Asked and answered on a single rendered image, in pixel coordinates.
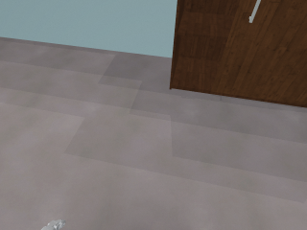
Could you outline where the robot left hand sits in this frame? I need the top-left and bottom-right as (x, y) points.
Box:
(41, 219), (66, 230)

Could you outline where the handle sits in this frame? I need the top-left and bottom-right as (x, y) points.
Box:
(249, 0), (261, 23)

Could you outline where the wardrobe door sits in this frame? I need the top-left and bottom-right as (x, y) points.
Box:
(211, 0), (307, 105)

